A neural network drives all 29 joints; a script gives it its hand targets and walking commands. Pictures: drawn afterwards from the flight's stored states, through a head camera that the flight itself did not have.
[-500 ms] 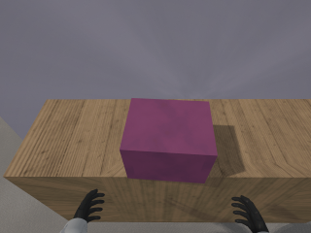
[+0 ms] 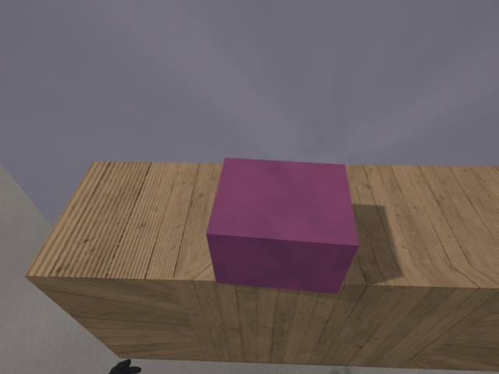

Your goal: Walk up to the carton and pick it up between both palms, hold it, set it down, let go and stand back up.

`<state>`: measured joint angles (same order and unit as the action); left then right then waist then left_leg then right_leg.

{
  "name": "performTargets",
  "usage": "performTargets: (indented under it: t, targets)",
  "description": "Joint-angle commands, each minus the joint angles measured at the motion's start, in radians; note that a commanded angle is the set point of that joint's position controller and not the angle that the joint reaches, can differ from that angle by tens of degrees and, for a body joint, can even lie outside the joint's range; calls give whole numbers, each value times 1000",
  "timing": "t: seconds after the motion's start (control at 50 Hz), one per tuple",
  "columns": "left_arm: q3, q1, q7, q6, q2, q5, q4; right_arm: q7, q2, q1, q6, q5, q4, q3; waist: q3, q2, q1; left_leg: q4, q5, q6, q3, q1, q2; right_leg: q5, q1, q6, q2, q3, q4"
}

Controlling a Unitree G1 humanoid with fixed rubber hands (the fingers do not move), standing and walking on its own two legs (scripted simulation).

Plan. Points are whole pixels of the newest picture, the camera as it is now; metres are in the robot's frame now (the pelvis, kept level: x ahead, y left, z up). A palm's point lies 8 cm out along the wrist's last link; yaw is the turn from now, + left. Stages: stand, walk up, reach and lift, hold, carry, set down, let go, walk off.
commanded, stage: stand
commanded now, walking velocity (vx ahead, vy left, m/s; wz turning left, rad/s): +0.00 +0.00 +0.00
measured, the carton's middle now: (279, 224) +0.42 -0.02 -0.04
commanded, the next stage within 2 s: none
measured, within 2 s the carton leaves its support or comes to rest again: neither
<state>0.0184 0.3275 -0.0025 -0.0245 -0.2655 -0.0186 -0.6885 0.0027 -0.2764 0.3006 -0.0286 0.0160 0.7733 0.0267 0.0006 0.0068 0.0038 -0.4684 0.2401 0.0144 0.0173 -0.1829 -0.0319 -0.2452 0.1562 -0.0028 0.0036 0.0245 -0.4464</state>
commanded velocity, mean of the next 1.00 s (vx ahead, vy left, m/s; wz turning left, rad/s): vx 0.00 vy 0.00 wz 0.00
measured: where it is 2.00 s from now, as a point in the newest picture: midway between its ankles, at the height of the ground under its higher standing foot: outside the picture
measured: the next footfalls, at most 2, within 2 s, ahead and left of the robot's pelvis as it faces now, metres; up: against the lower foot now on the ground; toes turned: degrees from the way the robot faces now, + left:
none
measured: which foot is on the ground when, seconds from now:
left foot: down 0.00-1.00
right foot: down 0.00-1.00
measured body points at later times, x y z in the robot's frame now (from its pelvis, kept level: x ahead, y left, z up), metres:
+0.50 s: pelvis -0.03 +0.02 -0.01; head -0.05 +0.02 +0.44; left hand +0.00 +0.28 -0.13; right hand +0.02 -0.25 -0.13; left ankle +0.01 +0.13 -0.74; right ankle +0.00 -0.12 -0.74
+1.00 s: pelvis -0.02 +0.01 +0.00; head -0.03 +0.01 +0.45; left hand +0.02 +0.27 -0.13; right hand +0.02 -0.25 -0.14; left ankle +0.01 +0.13 -0.74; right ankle +0.00 -0.12 -0.74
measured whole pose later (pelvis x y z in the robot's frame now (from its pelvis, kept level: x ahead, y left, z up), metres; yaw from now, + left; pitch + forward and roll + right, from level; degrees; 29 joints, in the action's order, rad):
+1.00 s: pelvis -0.02 +0.01 +0.00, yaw +0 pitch -2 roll +0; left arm -0.02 0.41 -0.02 -0.02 -0.25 -0.01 -0.81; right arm -0.01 -0.27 0.39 -0.01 0.01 0.82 -0.01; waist 0.01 0.01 0.00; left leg -0.51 0.23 0.00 0.03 -0.25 -0.01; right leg -0.24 0.23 -0.02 0.03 0.01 -0.51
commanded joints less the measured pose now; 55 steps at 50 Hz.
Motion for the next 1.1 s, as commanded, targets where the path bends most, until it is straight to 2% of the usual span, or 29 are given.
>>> performTargets:
  t: [0.0,0.26,0.38,0.66,0.9,1.08]
  targets:
    - [23,-14,-5,-26,-120,1,76,-2,-119,-4,-23,0,-76,26,-17,-11,-3,83,-60,-26,-88,-34,-62,76,41,3,81,-92,91]
    - [8,73,-7,-18,-121,-2,20,-4,-130,57,-15,-3,-57,12,-77,15,1,140,182,-34,-134,-167,-60,-66,75,-5,69,-85,55]
    - [6,106,-8,-17,-118,-2,0,-6,-130,72,-9,-4,-52,11,-80,17,0,146,228,-39,-146,-187,-61,-87,90,-4,65,-83,39]
    - [5,145,-13,-13,-119,0,-36,-12,-120,104,0,-4,-34,7,-79,-2,-7,110,167,-37,-130,-151,-53,-83,131,1,71,-99,45]
    - [1,132,-19,-8,-118,5,-61,-19,-109,118,1,-7,-10,-2,-69,-11,-7,86,45,-33,-110,-108,-52,-14,116,6,82,-108,53]
    - [0,113,-22,-4,-114,7,-85,-23,-106,124,2,-9,9,-5,-65,-10,-5,89,3,-30,-105,-91,-56,20,96,8,86,-104,56]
